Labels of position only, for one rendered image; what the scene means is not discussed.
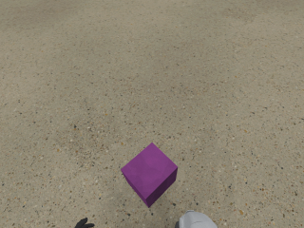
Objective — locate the robot right thigh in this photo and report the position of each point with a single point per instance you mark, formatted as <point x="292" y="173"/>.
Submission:
<point x="196" y="220"/>

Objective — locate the left robot hand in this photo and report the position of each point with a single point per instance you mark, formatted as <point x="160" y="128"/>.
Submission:
<point x="82" y="224"/>

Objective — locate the carton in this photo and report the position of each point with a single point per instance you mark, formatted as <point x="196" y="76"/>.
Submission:
<point x="150" y="174"/>

